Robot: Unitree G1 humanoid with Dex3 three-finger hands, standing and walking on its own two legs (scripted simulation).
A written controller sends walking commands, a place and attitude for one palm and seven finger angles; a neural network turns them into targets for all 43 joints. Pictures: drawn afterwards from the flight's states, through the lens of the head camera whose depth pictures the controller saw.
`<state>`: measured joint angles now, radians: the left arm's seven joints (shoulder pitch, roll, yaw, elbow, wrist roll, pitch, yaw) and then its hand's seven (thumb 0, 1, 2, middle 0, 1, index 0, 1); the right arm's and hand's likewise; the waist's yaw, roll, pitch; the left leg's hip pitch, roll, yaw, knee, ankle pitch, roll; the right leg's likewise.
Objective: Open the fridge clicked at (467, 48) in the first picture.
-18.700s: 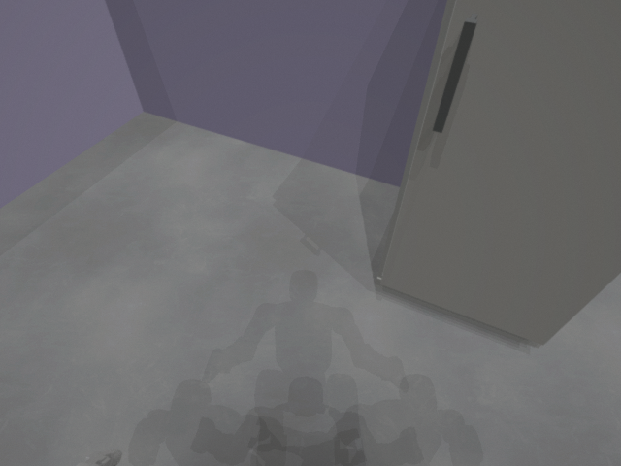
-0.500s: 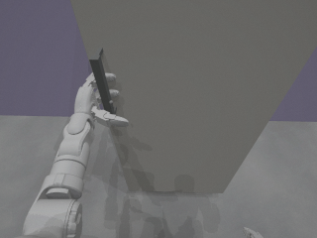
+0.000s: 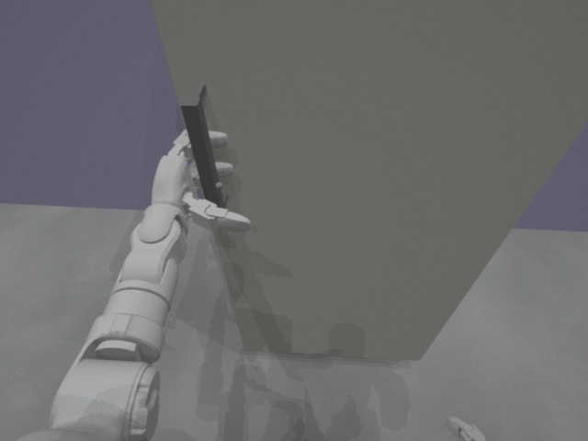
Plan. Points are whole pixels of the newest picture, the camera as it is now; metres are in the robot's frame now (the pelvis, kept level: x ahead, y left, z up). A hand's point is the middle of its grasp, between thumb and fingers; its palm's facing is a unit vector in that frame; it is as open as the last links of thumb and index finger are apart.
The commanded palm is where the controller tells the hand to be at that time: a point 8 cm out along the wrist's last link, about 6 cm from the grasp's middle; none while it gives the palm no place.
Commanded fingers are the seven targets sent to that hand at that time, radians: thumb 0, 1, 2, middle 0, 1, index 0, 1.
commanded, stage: slide the fingers in behind the handle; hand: left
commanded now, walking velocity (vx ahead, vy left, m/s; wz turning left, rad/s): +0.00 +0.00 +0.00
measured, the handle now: (210, 161) +0.48 +0.15 +0.14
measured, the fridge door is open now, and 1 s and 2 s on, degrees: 0 0 2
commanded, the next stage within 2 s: grip the handle and tug to test in 0.16 s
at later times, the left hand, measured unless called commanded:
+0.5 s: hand (219, 185) +0.42 +0.13 +0.14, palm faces +0.00 -1.00 +0.00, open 12.8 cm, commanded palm +0.39 +0.16 +0.14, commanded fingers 0.00 0.11 0.56 -0.37 -1.29 -0.37 -1.29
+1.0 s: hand (219, 184) +0.42 +0.13 +0.14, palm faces +0.03 -1.00 -0.01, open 5.6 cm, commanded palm +0.40 +0.15 +0.14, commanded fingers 0.00 0.90 0.90 -0.45 -1.40 -0.45 -1.40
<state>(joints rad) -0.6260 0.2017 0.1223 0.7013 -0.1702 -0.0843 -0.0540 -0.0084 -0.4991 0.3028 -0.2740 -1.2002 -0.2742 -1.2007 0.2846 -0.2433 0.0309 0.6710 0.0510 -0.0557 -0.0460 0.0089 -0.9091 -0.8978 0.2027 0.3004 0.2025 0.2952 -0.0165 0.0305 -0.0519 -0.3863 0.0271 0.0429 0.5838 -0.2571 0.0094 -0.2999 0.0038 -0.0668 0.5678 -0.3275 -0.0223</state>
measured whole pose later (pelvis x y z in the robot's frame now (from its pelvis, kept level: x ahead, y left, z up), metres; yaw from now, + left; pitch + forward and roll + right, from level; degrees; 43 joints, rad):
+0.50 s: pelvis +0.00 +0.00 +0.00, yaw +0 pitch +3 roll -1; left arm -0.61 0.19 0.12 0.68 -0.17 -0.08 -0.03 -0.01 -0.29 0.39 -0.28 -1.23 -0.28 -1.23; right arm 0.29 -0.25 0.03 0.67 0.05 -0.06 -0.04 0.01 -0.91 -0.90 0.20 0.30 0.20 0.30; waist -0.02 0.03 -0.05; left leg -0.38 0.03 0.05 0.58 -0.26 0.01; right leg -0.29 0.00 -0.06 0.56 -0.32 -0.02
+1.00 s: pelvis +0.01 +0.00 +0.00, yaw +1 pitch +3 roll +0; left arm -0.58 0.18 0.09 0.61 -0.17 -0.05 -0.01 0.01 0.75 0.84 -0.36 -1.38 -0.34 -1.38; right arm 0.28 -0.24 0.02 0.68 0.05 -0.06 -0.04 0.01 -0.91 -0.90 0.20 0.30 0.20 0.30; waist 0.00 0.04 -0.05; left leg -0.37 0.02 0.03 0.57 -0.27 0.01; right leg -0.27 0.00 -0.07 0.55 -0.34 -0.02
